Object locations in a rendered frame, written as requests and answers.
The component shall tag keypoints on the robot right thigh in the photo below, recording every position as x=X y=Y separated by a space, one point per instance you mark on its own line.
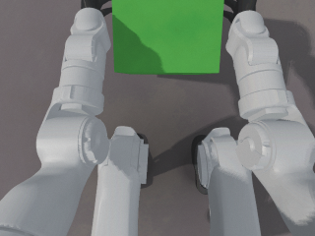
x=232 y=203

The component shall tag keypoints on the carton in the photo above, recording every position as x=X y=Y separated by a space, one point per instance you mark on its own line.
x=167 y=37

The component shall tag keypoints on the left robot forearm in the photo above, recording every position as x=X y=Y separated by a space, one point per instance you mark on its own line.
x=83 y=68

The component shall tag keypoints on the left robot hand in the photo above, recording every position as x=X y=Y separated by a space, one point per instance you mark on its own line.
x=96 y=4

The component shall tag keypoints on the right robot foot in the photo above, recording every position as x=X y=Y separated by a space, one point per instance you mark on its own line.
x=194 y=154

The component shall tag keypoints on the right robot forearm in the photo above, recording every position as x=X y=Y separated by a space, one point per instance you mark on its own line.
x=258 y=72

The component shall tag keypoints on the right robot hand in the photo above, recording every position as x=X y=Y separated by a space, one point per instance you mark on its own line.
x=237 y=7

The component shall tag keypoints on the robot left upper arm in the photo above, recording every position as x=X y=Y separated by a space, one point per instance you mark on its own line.
x=69 y=148

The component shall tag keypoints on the robot right upper arm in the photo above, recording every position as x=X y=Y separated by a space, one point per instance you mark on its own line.
x=281 y=154

